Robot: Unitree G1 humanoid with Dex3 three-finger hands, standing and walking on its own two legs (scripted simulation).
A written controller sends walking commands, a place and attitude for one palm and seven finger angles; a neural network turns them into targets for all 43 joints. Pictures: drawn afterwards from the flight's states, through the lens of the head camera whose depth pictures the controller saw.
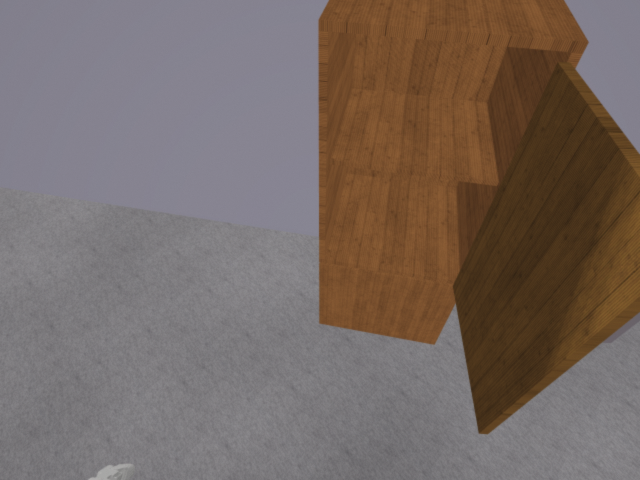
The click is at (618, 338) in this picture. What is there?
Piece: cupboard door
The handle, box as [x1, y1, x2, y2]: [602, 312, 639, 342]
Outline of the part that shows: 639,312 602,342 611,342 639,320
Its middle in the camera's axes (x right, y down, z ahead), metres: +0.37 +0.09 +0.49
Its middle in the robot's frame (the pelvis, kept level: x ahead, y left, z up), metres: +0.33 -0.35 +0.05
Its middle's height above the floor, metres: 0.81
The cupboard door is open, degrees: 97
